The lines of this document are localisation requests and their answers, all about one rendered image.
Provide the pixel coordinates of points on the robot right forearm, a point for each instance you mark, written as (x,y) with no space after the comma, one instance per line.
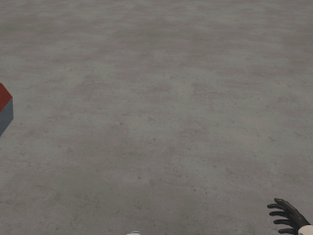
(306,230)

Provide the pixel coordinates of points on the carton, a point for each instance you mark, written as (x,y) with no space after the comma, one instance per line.
(5,96)

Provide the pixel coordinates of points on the right robot hand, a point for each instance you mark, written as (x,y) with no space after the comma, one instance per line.
(294,219)

